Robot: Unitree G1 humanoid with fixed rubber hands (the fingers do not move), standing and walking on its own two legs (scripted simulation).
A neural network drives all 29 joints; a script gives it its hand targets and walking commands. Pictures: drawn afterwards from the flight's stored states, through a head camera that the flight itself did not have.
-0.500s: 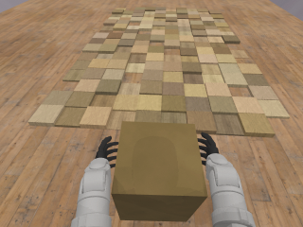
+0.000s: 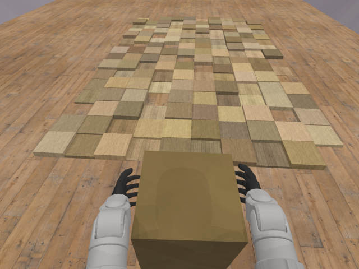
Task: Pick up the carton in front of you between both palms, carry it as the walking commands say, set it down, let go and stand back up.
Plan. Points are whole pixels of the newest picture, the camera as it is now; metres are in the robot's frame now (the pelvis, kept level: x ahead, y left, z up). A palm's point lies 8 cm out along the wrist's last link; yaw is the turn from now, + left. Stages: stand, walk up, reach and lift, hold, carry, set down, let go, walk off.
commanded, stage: hold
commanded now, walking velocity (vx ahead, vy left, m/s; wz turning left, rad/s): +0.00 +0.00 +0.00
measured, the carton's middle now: (184, 214) +0.29 +0.00 -0.04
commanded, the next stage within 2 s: carry in 1.10 s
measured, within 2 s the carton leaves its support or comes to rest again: neither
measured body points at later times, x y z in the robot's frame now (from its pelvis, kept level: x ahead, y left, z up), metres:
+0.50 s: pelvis -0.02 +0.00 +0.00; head -0.06 +0.00 +0.45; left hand +0.29 +0.15 +0.04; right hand +0.29 -0.15 +0.04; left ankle +0.01 +0.12 -0.75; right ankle +0.01 -0.12 -0.75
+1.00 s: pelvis -0.01 +0.00 +0.00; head -0.05 +0.00 +0.45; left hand +0.29 +0.15 +0.04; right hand +0.29 -0.15 +0.04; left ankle +0.01 +0.12 -0.75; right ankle +0.01 -0.12 -0.75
